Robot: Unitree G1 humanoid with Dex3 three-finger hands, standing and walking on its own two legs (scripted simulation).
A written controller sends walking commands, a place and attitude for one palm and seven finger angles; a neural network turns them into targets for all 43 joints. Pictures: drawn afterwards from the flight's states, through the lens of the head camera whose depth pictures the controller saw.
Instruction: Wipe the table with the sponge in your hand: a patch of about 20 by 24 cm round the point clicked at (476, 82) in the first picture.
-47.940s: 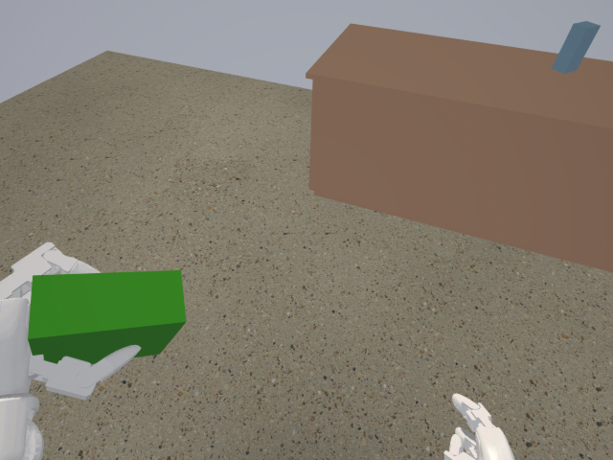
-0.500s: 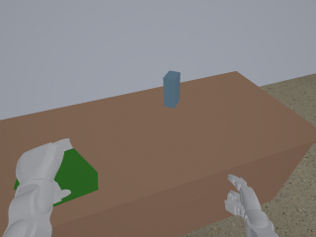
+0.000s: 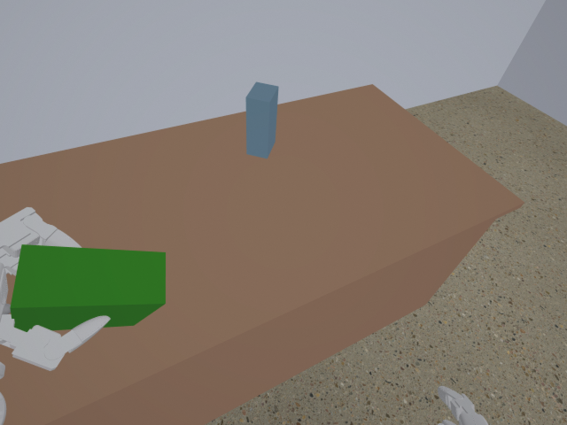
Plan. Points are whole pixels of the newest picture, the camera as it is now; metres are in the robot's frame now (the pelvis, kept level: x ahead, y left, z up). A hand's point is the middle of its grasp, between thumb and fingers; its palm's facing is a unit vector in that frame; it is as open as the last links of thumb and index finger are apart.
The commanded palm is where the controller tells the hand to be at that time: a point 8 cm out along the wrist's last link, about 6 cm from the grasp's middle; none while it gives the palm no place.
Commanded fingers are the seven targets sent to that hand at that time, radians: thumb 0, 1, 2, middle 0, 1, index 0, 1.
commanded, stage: step back with the hand held close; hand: left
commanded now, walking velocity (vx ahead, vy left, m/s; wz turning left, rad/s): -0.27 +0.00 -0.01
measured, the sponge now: (109, 292) +0.23 +0.21 +0.13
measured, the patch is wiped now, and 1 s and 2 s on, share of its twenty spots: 1.00 1.00 1.00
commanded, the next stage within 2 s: stop stepping back and stand still in 1.16 s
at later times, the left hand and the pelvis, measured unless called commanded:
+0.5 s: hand (9, 324) +0.17 +0.27 +0.17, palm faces +0.43 -0.82 -0.38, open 9.7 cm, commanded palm +0.12 +0.29 +0.19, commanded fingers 0.00 0.10 1.30 -1.20 -1.60 -1.20 -1.60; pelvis -0.03 +0.01 -0.01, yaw +1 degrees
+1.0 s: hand out of the picture +0.09 +0.28 +0.17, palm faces +0.40 -0.85 -0.34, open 9.7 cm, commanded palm +0.04 +0.30 +0.19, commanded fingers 0.00 0.10 1.30 -1.20 -1.60 -1.20 -1.60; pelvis -0.13 +0.03 +0.00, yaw -1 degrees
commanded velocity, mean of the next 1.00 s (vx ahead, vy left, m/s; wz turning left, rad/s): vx -0.35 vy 0.00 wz -0.01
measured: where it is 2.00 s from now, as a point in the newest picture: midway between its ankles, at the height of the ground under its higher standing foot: outside the picture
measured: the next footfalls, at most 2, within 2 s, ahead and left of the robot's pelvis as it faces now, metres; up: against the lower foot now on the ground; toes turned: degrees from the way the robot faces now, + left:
right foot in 0.54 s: -0.01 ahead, -0.12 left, +0.00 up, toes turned +5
right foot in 1.22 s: -0.21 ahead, -0.12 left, +0.00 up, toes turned +0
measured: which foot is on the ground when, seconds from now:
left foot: down 0.00-1.00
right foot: down 0.00-0.38, up 0.40-0.52, down 0.54-0.86, up 0.88-1.00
